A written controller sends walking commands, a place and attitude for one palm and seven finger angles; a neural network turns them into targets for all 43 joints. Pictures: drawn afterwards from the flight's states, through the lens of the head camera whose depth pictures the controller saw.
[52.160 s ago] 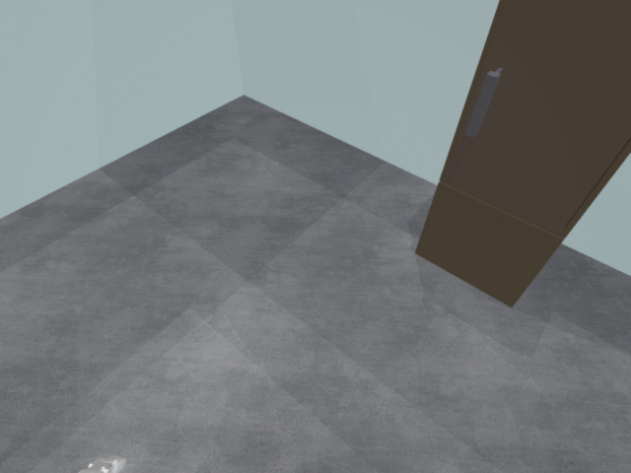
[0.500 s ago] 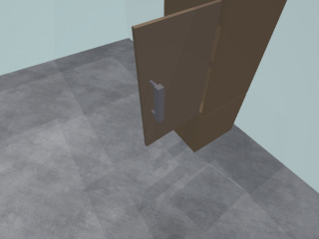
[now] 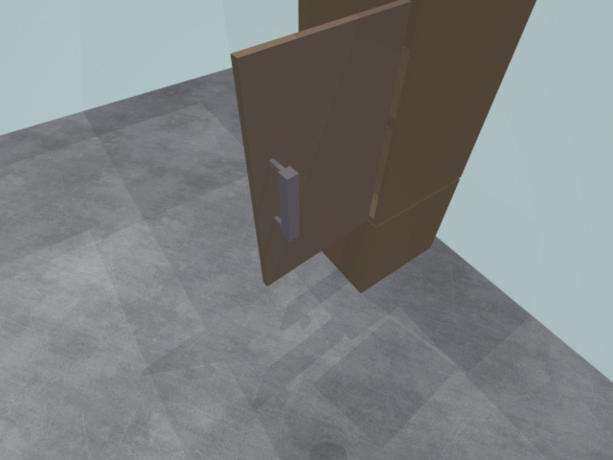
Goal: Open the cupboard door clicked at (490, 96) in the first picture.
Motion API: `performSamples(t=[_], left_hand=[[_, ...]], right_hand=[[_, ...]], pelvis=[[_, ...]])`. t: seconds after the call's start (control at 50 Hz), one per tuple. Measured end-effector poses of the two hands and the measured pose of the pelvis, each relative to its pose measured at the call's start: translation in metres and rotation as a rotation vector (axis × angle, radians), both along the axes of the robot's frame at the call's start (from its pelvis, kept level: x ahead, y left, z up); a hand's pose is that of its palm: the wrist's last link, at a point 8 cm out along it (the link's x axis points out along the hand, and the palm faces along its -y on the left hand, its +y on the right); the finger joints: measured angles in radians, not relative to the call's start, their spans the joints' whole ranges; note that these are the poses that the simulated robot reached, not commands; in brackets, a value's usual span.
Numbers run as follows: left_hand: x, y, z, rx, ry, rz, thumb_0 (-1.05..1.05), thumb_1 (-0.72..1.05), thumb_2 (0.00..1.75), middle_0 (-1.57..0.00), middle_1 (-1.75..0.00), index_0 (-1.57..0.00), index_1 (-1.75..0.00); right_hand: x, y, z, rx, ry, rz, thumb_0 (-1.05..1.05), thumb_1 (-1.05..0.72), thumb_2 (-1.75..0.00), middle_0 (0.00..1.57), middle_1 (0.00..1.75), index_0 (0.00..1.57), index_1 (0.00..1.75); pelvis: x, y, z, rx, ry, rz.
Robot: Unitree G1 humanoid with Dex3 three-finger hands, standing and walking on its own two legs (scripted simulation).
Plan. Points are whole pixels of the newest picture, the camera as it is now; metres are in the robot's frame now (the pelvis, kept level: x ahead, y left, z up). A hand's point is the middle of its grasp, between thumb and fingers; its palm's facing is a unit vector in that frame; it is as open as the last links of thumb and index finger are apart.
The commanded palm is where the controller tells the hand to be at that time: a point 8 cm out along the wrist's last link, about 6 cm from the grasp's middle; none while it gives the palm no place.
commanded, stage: look to check the result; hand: left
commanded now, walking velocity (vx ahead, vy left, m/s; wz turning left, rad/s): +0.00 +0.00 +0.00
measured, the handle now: (282, 200) +0.58 +0.08 -0.04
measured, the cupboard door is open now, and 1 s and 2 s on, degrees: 94 94 94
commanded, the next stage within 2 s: stand and wait in 0.36 s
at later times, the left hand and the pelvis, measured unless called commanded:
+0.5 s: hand out of the picture +0.04 +0.21 -0.17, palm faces +0.00 -0.96 -0.27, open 7.3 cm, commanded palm none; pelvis +0.01 +0.00 +0.00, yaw -1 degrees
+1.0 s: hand out of the picture +0.03 +0.20 -0.17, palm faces +0.00 -0.97 -0.25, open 7.3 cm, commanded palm none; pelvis +0.02 -0.01 +0.00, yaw -1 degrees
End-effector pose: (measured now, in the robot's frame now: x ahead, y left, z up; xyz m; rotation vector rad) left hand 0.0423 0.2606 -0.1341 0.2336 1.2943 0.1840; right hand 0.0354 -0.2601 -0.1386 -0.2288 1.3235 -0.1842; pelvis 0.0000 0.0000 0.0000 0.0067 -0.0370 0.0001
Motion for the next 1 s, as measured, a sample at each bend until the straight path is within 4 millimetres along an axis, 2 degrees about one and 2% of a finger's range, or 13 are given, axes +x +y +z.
performSamples(t=[0.14, 0.24, 0.52, 0.74, 1.0], left_hand=[[-0.017, 0.004, 0.000, 0.014, 0.061, 0.018, 0.00, 0.91, 0.89, -0.20, -0.30, -0.20, -0.30], [-0.022, 0.003, 0.000, 0.014, 0.080, 0.023, 0.00, 0.91, 0.89, -0.20, -0.30, -0.20, -0.30], [-0.010, -0.010, -0.002, -0.009, 0.055, 0.014, 0.00, 0.91, 0.89, -0.20, -0.30, -0.20, -0.30], [-0.005, -0.015, -0.004, -0.017, 0.047, 0.012, 0.00, 0.91, 0.89, -0.20, -0.30, -0.20, -0.30], [-0.014, -0.018, -0.005, -0.020, 0.073, 0.019, 0.00, 0.91, 0.89, -0.20, -0.30, -0.20, -0.30]], right_hand=[[0.001, -0.003, 0.000, -0.003, 0.019, 0.002, 0.01, -0.90, -0.90, 0.20, 0.30, 0.20, 0.29], [0.007, -0.001, -0.001, 0.001, 0.013, 0.005, 0.01, -0.90, -0.90, 0.20, 0.30, 0.20, 0.29], [0.020, 0.006, -0.002, 0.024, -0.016, 0.010, 0.01, -0.90, -0.90, 0.20, 0.30, 0.20, 0.29], [0.011, 0.008, -0.004, 0.027, 0.007, -0.009, 0.01, -0.90, -0.90, 0.20, 0.30, 0.20, 0.29], [-0.003, 0.010, -0.006, 0.033, 0.044, -0.020, 0.01, -0.90, -0.90, 0.20, 0.30, 0.20, 0.29]], pelvis=[[0.004, -0.002, 0.000, 0.001, 0.001, -0.003], [0.007, -0.002, 0.000, 0.002, 0.000, -0.006], [0.012, -0.004, 0.001, 0.007, 0.003, -0.009], [0.016, -0.005, 0.000, 0.008, 0.003, -0.011], [0.016, -0.006, 0.000, 0.008, 0.001, -0.010]])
